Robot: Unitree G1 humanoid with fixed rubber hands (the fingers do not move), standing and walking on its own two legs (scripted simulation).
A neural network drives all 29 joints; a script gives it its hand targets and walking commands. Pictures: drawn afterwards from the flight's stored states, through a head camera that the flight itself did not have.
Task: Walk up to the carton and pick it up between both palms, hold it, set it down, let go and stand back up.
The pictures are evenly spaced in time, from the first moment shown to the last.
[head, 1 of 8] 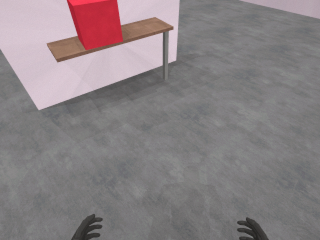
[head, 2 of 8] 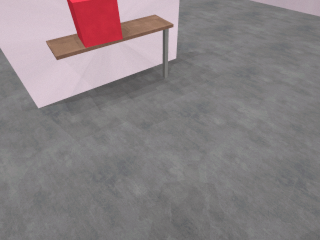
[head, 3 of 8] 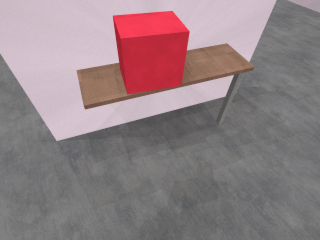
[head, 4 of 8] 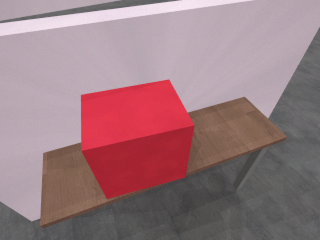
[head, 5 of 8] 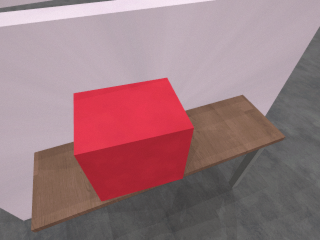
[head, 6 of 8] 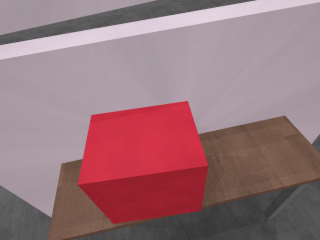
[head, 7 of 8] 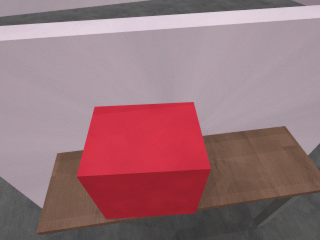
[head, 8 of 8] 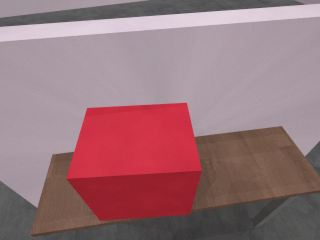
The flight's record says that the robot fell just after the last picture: no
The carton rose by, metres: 0.00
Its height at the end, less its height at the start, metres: +0.00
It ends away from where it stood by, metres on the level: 0.00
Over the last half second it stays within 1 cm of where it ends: yes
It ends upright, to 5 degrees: yes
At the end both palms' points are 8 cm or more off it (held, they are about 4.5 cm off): yes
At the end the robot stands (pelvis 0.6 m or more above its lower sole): yes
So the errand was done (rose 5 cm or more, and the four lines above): no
